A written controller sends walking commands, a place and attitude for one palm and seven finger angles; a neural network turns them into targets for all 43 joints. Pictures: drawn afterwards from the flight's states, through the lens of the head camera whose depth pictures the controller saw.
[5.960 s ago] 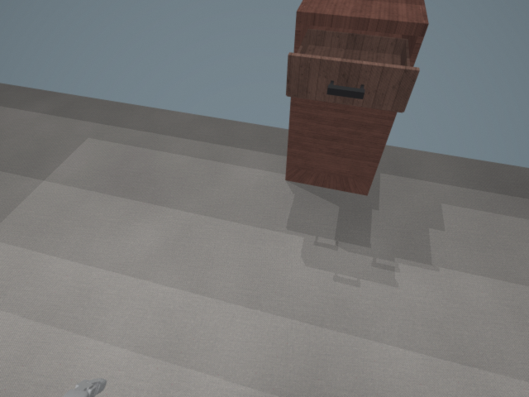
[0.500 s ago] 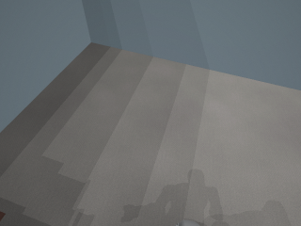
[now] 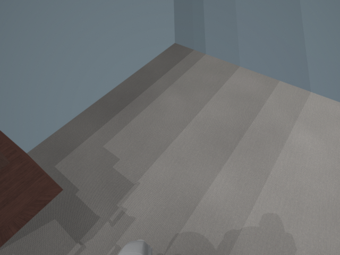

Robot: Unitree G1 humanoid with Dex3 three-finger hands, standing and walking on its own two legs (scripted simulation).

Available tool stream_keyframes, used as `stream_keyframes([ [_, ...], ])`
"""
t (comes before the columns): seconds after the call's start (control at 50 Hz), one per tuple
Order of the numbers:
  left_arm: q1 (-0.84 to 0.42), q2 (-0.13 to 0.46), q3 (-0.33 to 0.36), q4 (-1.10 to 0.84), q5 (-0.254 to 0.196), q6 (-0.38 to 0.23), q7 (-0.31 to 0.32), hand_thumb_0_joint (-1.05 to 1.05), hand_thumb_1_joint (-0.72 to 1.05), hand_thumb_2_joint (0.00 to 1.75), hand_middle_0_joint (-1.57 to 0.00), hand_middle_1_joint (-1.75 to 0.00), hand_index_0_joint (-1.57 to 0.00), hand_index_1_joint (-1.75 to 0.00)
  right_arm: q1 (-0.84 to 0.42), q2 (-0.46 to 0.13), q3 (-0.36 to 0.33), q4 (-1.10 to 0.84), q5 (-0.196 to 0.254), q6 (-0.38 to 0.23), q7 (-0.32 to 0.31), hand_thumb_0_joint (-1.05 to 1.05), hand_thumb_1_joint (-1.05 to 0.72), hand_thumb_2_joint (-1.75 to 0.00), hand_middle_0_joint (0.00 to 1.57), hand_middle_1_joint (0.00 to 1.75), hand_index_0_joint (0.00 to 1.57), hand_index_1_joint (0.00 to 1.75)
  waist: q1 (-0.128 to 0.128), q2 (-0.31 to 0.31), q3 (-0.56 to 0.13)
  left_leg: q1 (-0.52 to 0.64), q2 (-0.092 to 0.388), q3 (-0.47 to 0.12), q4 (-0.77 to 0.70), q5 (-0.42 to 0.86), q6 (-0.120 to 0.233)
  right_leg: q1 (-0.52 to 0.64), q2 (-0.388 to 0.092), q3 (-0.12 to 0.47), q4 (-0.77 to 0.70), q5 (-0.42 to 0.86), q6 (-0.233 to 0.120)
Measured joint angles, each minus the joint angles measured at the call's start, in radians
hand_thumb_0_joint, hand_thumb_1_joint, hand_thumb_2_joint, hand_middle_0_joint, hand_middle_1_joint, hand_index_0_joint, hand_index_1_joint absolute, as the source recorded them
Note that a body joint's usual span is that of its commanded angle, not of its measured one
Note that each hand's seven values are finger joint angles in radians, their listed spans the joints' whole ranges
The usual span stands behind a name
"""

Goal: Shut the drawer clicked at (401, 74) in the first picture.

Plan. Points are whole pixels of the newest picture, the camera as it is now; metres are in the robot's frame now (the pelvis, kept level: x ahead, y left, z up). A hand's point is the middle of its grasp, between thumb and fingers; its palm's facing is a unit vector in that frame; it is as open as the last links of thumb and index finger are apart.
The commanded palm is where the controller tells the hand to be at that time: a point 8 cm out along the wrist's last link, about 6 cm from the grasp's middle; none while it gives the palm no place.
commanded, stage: turn to face it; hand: left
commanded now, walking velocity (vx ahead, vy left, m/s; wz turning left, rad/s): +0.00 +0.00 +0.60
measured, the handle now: out of the picture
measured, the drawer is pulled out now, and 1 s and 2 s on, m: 0.24 0.24 0.24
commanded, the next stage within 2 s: take the last steps up to it in 1.46 s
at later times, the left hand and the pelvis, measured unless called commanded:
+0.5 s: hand out of the picture +0.06 +0.27 -0.16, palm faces +0.28 -0.92 -0.27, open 7.4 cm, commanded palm none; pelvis +0.00 +0.03 +0.00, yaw +16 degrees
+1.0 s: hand out of the picture -0.08 +0.22 -0.17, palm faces +0.58 -0.77 -0.26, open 7.4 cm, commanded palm none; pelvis +0.00 +0.02 -0.01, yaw +35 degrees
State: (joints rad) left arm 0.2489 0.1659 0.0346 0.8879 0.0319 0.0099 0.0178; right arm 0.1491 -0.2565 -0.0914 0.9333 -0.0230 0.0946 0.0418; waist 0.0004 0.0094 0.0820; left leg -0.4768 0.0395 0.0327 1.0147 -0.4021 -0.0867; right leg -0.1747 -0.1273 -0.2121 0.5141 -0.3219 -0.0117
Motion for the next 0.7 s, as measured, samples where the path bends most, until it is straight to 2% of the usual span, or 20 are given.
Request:
stream_keyframes([
  [0.1,0.015,0.033,0.011,0.011,0.004,0.006,-0.004,0.0,0.91,0.9,-0.21,-0.3,-0.2,-0.3,-0.042,0.005,0.015,-0.008,0.005,-0.009,-0.001,0.01,-0.91,-0.89,0.19,0.3,0.2,0.3,0.027,-0.024,0.018,0.108,0.0,0.046,-0.227,-0.024,0.019,-0.017,-0.034,-0.053,0.046,-0.027,0.022],
  [0.14,0.025,0.052,0.02,0.019,0.001,0.011,-0.006,0.0,0.91,0.9,-0.21,-0.3,-0.2,-0.3,-0.052,0.007,0.022,-0.023,0.005,-0.022,-0.001,0.01,-0.91,-0.89,0.19,0.3,0.2,0.3,0.033,-0.036,0.017,0.167,-0.01,0.07,-0.357,0.034,0.033,-0.033,-0.053,-0.075,0.091,-0.051,0.038],
  [0.16,0.035,0.062,0.025,0.021,-0.003,0.015,-0.008,0.0,0.91,0.9,-0.21,-0.3,-0.2,-0.3,-0.054,0.005,0.025,-0.034,0.004,-0.031,0.0,0.01,-0.91,-0.89,0.19,0.3,0.2,0.3,0.034,-0.038,0.011,0.199,-0.012,0.074,-0.43,0.112,0.052,-0.056,-0.062,-0.08,0.141,-0.07,0.047],
  [0.18,0.032,0.076,0.032,0.028,-0.008,0.023,-0.01,0.0,0.91,0.9,-0.21,-0.3,-0.2,-0.3,-0.061,0.01,0.025,-0.041,0.003,-0.043,-0.002,0.01,-0.91,-0.89,0.19,0.3,0.2,0.3,0.033,-0.054,0.016,0.189,-0.025,0.073,-0.422,0.125,0.078,-0.094,-0.072,-0.05,0.229,-0.121,0.064],
  [0.22,0.02,0.096,0.041,0.042,-0.008,0.048,-0.006,0.01,0.91,0.9,-0.21,-0.3,-0.2,-0.3,-0.065,0.019,0.031,-0.052,0.007,-0.061,-0.007,0.01,-0.91,-0.89,0.19,0.3,0.2,0.3,0.036,-0.067,0.023,0.177,-0.036,0.063,-0.387,0.087,0.113,-0.178,-0.046,0.046,0.425,-0.219,0.083],
  [0.26,0.001,0.104,0.047,0.051,-0.01,0.062,-0.005,0.01,0.91,0.9,-0.2,-0.3,-0.2,-0.3,-0.055,0.023,0.034,-0.059,0.005,-0.068,-0.018,0.01,-0.91,-0.89,0.2,0.3,0.2,0.3,0.03,-0.058,0.019,0.183,-0.04,0.042,-0.403,0.079,0.125,-0.243,-0.016,0.104,0.557,-0.206,0.094],
  [0.32,-0.027,0.107,0.05,0.037,-0.01,0.059,-0.01,0.01,0.91,0.9,-0.2,-0.3,-0.2,-0.29,-0.037,0.027,0.038,-0.055,0.003,-0.066,-0.026,0.0,-0.91,-0.89,0.2,0.3,0.2,0.3,0.023,-0.047,0.015,0.205,-0.052,0.011,-0.464,0.116,0.124,-0.299,0.004,0.153,0.612,-0.129,0.106],
  [0.48,-0.099,0.083,0.039,-0.021,-0.013,0.047,-0.009,0.01,0.91,0.9,-0.2,-0.3,-0.2,-0.29,0.02,0.034,0.035,-0.035,-0.001,-0.053,-0.023,0.01,-0.9,-0.89,0.2,0.3,0.2,0.3,-0.011,-0.011,0.001,0.211,-0.078,-0.073,-0.523,0.164,0.117,-0.27,0.05,0.201,0.415,-0.102,0.112],
  [0.54,-0.12,0.065,0.03,-0.04,-0.019,0.037,-0.007,0.01,0.91,0.9,-0.2,-0.3,-0.2,-0.29,0.04,0.031,0.027,-0.029,-0.003,-0.045,-0.022,0.01,-0.9,-0.89,0.2,0.3,0.2,0.3,-0.028,0.01,-0.003,0.191,-0.086,-0.109,-0.499,0.159,0.103,-0.209,0.079,0.199,0.275,-0.091,0.103],
  [0.58,-0.123,0.056,0.022,-0.057,-0.021,0.022,-0.008,0.01,0.91,0.9,-0.2,-0.3,-0.2,-0.3,0.056,0.026,0.02,-0.025,0.0,-0.039,-0.022,0.01,-0.9,-0.89,0.2,0.3,0.2,0.3,-0.034,0.021,-0.01,0.166,-0.096,-0.133,-0.461,0.144,0.089,-0.139,0.095,0.189,0.121,-0.012,0.097],
  [0.6,-0.122,0.049,0.018,-0.063,-0.018,0.011,-0.006,0.01,0.91,0.9,-0.2,-0.3,-0.2,-0.3,0.064,0.019,0.016,-0.024,0.005,-0.037,-0.021,0.01,-0.9,-0.89,0.2,0.3,0.2,0.3,-0.033,0.032,-0.013,0.147,-0.098,-0.145,-0.425,0.128,0.082,-0.115,0.099,0.177,0.067,0.023,0.063],
  [0.64,-0.119,0.029,0.004,-0.067,-0.012,-0.001,-0.005,0.0,0.91,0.9,-0.2,-0.3,-0.2,-0.3,0.069,0.006,0.003,-0.015,0.005,-0.029,-0.022,0.01,-0.9,-0.89,0.2,0.3,0.2,0.3,-0.038,0.055,-0.009,0.084,-0.102,-0.141,-0.25,-0.024,0.065,-0.11,0.096,0.144,0.083,0.008,0.01],
  [0.66,-0.112,0.022,0.0,-0.069,-0.011,-0.001,-0.004,0.0,0.91,0.9,-0.2,-0.3,-0.2,-0.3,0.072,0.002,-0.001,-0.01,0.003,-0.022,-0.021,0.01,-0.91,-0.89,0.2,0.3,0.2,0.3,-0.039,0.055,-0.01,0.051,-0.105,-0.124,-0.143,-0.064,0.059,-0.101,0.086,0.131,0.082,-0.001,-0.002],
  [0.7,-0.096,0.01,-0.005,-0.065,-0.011,0.002,-0.001,0.0,0.91,0.9,-0.2,-0.3,-0.2,-0.3,0.075,-0.007,-0.006,-0.001,0.0,-0.014,-0.016,0.01,-0.91,-0.89,0.2,0.3,0.2,0.3,-0.04,0.053,-0.011,-0.001,-0.09,-0.086,0.04,-0.05,0.043,-0.072,0.07,0.108,0.056,-0.001,-0.007],
])
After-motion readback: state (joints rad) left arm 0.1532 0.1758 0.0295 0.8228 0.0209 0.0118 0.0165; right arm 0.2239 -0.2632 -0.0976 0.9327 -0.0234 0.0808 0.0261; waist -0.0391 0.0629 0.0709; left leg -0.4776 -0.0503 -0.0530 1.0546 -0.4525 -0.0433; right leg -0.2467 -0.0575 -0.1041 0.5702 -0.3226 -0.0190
